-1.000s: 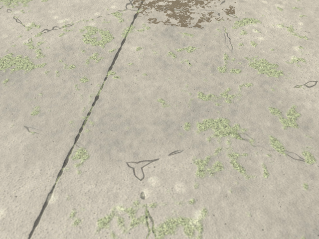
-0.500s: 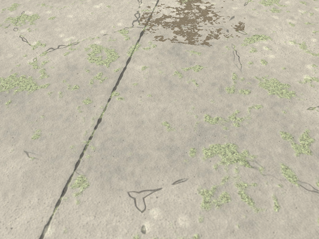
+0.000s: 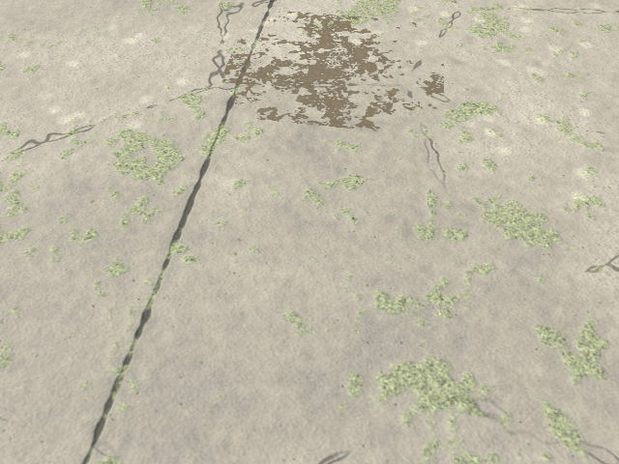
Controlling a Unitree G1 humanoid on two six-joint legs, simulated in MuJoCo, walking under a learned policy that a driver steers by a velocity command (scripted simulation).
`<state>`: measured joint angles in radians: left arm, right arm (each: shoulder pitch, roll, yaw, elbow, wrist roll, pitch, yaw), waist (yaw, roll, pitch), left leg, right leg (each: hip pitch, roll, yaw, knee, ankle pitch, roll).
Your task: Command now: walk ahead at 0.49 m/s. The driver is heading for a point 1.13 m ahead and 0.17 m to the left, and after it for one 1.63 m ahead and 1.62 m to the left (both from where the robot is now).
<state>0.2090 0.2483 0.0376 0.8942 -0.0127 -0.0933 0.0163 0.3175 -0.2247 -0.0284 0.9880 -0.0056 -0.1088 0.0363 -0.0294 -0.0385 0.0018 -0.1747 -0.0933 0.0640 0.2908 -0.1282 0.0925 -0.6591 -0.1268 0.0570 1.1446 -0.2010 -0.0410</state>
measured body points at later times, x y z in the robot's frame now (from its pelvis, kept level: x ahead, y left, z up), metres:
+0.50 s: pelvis +0.28 -0.08 +0.00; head +0.29 -0.10 +0.45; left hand +0.33 +0.18 -0.12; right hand +0.36 -0.35 -0.14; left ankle +0.28 +0.08 -0.66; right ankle +0.30 -0.16 -0.74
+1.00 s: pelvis +0.55 -0.01 -0.01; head +0.58 +0.00 +0.44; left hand +0.58 +0.25 -0.15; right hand +0.67 -0.27 -0.13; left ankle +0.61 +0.07 -0.74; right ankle +0.44 -0.16 -0.65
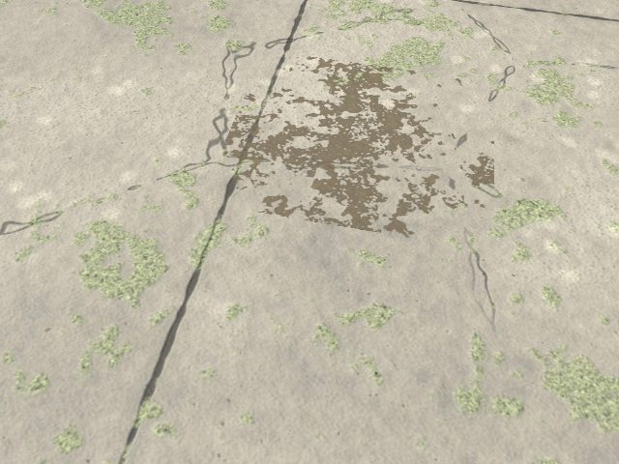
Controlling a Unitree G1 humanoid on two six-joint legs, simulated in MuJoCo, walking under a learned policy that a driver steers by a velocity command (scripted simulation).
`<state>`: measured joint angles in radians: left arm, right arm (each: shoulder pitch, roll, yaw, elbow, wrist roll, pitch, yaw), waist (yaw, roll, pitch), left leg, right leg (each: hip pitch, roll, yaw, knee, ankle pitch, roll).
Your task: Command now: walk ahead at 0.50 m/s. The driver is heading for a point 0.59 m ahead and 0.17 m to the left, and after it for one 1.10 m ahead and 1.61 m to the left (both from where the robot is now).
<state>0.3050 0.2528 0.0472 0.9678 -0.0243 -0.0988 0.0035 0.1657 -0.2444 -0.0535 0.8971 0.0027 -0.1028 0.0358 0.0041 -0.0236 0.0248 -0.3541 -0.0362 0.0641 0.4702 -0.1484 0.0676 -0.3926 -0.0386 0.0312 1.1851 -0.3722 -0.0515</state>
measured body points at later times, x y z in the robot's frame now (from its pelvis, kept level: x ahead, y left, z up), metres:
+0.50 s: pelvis +0.27 -0.05 -0.01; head +0.30 -0.05 +0.44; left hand +0.43 +0.22 -0.10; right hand +0.28 -0.32 -0.15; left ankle +0.10 +0.07 -0.66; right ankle +0.37 -0.15 -0.74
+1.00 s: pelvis +0.49 +0.05 -0.02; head +0.53 +0.08 +0.43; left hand +0.41 +0.33 -0.16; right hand +0.78 -0.10 -0.11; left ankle +0.55 +0.16 -0.74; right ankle +0.39 -0.15 -0.68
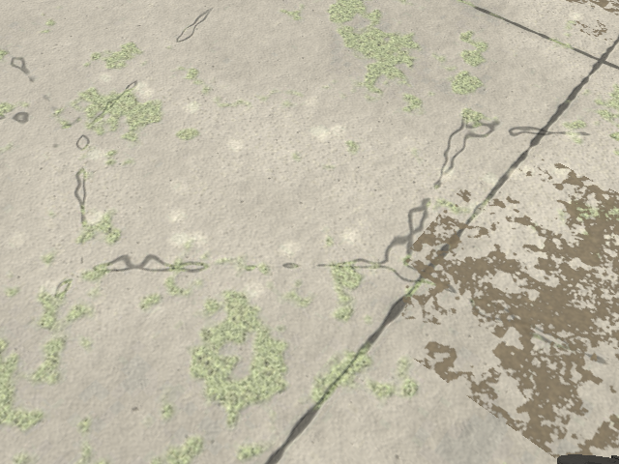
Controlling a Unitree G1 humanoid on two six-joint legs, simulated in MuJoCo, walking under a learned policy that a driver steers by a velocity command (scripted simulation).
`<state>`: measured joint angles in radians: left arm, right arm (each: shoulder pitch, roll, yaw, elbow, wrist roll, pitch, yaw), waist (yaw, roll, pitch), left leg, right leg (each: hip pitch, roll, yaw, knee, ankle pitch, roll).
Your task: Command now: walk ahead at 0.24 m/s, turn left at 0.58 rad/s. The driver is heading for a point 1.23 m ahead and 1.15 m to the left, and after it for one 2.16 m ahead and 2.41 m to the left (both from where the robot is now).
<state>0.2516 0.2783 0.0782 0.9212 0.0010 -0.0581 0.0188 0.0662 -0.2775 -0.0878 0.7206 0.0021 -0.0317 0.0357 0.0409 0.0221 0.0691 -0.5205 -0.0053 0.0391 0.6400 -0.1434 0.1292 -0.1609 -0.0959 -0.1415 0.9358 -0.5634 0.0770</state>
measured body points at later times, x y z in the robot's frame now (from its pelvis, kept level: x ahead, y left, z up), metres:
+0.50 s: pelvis +0.13 -0.02 +0.02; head +0.16 -0.01 +0.46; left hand +0.22 +0.29 -0.07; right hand +0.36 -0.25 -0.08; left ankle +0.11 +0.08 -0.71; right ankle +0.21 -0.13 -0.72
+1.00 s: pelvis +0.11 +0.01 +0.02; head +0.13 +0.06 +0.47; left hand +0.07 +0.34 -0.10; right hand +0.41 -0.12 -0.05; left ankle +0.07 +0.10 -0.72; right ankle +0.19 -0.13 -0.65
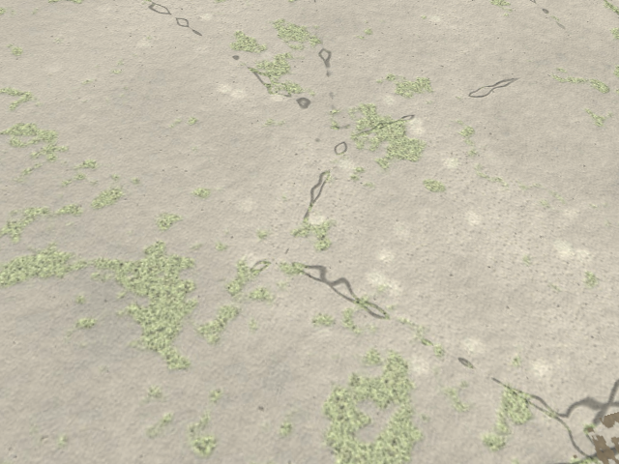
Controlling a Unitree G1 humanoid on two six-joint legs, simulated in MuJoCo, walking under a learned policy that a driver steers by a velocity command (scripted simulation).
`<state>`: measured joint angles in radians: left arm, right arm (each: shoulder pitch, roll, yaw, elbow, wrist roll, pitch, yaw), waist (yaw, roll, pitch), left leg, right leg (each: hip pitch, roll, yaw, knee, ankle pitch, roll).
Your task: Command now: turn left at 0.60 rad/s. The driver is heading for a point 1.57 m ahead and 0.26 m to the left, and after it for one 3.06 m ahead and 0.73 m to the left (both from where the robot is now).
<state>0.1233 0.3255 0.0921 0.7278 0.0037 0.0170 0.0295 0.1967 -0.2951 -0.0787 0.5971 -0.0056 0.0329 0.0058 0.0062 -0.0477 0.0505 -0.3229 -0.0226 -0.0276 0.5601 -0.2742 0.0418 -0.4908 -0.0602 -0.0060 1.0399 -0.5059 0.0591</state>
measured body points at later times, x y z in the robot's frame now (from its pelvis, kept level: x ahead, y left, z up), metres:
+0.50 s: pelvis +0.02 -0.01 +0.00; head +0.03 -0.02 +0.45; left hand +0.13 +0.27 -0.09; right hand +0.20 -0.24 -0.10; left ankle +0.01 +0.10 -0.73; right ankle +0.02 -0.14 -0.73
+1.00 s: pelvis +0.03 -0.03 +0.00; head +0.03 -0.03 +0.45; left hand +0.13 +0.23 -0.10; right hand +0.18 -0.27 -0.11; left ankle +0.01 +0.10 -0.73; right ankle +0.02 -0.14 -0.73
